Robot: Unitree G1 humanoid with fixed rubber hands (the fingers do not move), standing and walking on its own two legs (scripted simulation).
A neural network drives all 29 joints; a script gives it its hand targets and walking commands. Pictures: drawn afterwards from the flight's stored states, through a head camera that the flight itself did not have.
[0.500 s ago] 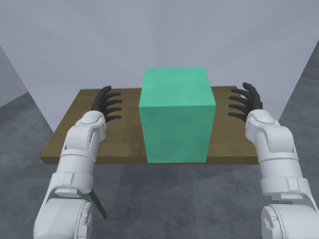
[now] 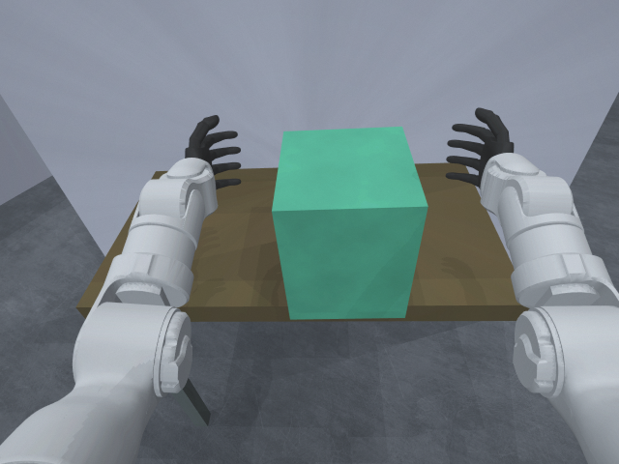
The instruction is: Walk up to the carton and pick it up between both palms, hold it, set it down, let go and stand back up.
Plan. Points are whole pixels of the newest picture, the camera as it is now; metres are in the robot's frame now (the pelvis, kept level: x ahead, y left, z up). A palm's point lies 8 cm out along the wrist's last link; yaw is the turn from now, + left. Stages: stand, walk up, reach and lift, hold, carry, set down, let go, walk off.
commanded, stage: reach and lift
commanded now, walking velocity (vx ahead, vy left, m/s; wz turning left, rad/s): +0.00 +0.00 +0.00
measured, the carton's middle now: (344, 225) +0.49 -0.05 +0.04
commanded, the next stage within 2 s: none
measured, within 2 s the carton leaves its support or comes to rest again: neither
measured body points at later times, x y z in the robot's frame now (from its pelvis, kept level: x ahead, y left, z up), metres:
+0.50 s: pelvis +0.02 +0.01 +0.00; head +0.02 +0.00 +0.45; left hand +0.49 +0.14 +0.22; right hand +0.46 -0.23 +0.21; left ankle -0.03 +0.13 -0.75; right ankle +0.07 -0.11 -0.75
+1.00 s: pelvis +0.02 +0.00 +0.00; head +0.08 -0.01 +0.45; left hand +0.51 +0.14 +0.14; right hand +0.48 -0.23 +0.13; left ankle -0.03 +0.13 -0.75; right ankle +0.07 -0.11 -0.75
